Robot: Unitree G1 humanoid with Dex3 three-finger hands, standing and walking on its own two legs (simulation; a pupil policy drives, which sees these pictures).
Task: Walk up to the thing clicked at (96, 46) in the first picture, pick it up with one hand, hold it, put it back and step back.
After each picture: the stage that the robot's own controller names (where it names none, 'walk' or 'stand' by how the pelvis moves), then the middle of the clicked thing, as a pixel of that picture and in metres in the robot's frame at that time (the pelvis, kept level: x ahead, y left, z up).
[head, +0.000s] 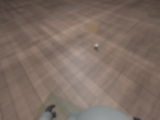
stand; (96, 47) +1.44 -0.08 -0.72
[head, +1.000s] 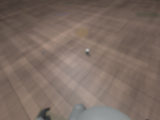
walk; (87, 52) +1.30 +0.20 -0.71
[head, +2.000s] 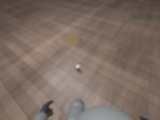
walk; (78, 68) +0.80 +0.27 -0.71
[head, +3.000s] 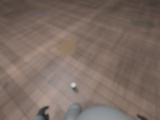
walk; (73, 86) +0.46 +0.22 -0.70
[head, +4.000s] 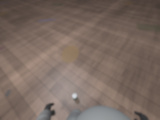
stand; (74, 96) +0.34 +0.22 -0.72
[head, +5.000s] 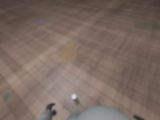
stand; (74, 97) +0.33 +0.23 -0.73
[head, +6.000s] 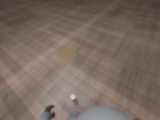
stand; (73, 98) +0.33 +0.24 -0.73
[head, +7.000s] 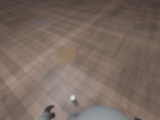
stand; (73, 98) +0.32 +0.24 -0.73
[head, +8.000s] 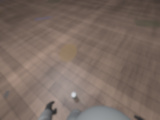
go down; (74, 95) +0.33 +0.23 -0.72
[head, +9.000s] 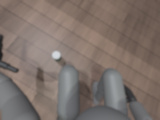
go down; (57, 56) +0.41 +0.27 -0.29
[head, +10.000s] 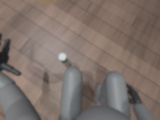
approach; (63, 58) +0.41 +0.27 -0.30
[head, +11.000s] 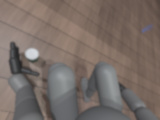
close in; (32, 56) +0.38 +0.30 -0.22
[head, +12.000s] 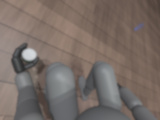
close; (28, 56) +0.38 +0.30 -0.22
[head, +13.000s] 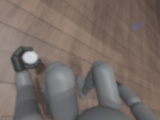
lift; (29, 58) +0.36 +0.29 -0.22
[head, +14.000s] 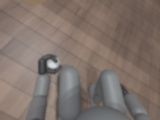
lift; (53, 64) +0.32 +0.27 -0.11
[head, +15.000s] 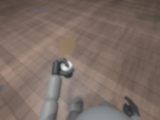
lift; (67, 70) +0.33 +0.18 +0.04
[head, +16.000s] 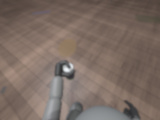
hold; (69, 71) +0.33 +0.18 +0.00
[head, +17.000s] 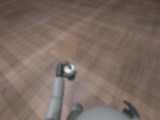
hold; (70, 72) +0.32 +0.17 +0.00
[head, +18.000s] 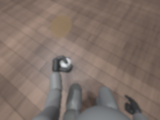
crouch; (66, 65) +0.37 +0.19 -0.07
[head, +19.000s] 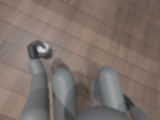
lower; (45, 51) +0.43 +0.28 -0.14
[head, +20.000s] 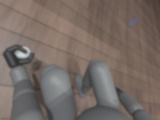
lower; (24, 56) +0.40 +0.29 -0.22
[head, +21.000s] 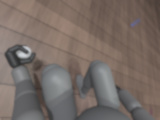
lower; (25, 55) +0.39 +0.30 -0.22
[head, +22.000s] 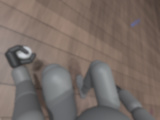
lower; (25, 55) +0.39 +0.30 -0.22
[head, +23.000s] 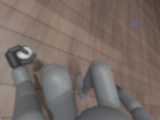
lower; (25, 56) +0.39 +0.30 -0.22
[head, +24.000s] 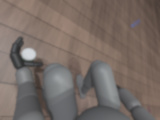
withdraw; (28, 56) +0.38 +0.29 -0.23
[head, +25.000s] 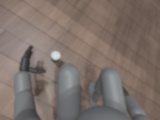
stand; (55, 57) +0.39 +0.26 -0.26
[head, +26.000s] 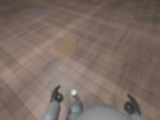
stand; (74, 93) +0.34 +0.19 -0.64
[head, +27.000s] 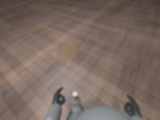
stand; (75, 95) +0.36 +0.20 -0.66
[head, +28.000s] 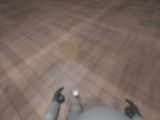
stand; (76, 94) +0.35 +0.20 -0.67
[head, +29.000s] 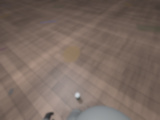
walk; (77, 96) +0.37 +0.19 -0.72
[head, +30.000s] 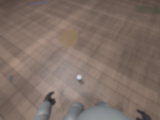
walk; (79, 78) +0.49 +0.15 -0.69
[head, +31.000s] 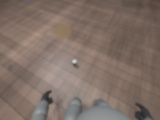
walk; (74, 63) +0.75 +0.24 -0.70
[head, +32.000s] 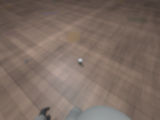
stand; (80, 61) +0.98 +0.22 -0.71
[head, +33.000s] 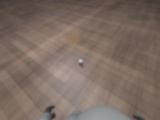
stand; (80, 62) +0.97 +0.23 -0.73
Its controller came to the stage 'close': yes
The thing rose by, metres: 0.71
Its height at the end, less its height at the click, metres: +0.00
